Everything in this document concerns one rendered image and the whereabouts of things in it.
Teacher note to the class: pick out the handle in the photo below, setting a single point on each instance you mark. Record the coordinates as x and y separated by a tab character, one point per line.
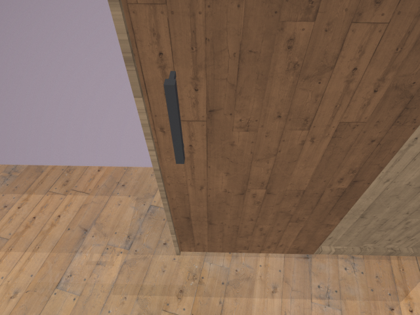
171	95

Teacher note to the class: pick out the wardrobe door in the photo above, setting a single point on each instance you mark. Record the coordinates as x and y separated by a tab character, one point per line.
289	110
388	212

